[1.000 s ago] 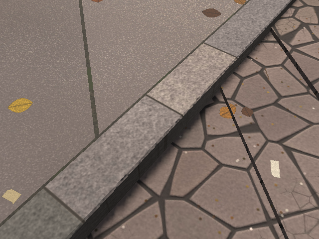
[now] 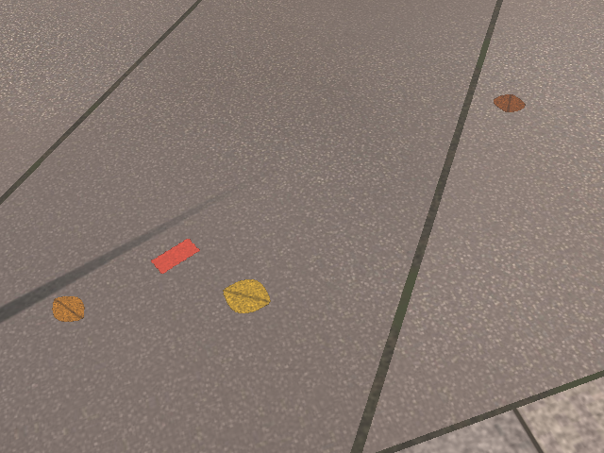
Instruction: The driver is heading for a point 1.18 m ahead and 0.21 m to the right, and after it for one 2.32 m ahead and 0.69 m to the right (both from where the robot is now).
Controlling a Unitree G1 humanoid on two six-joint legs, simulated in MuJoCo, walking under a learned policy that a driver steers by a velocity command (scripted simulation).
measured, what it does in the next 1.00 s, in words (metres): climbs, turning right: left foot 0.13 m higher, then right foot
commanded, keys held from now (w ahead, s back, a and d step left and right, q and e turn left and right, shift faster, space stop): w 0.24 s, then w+e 0.76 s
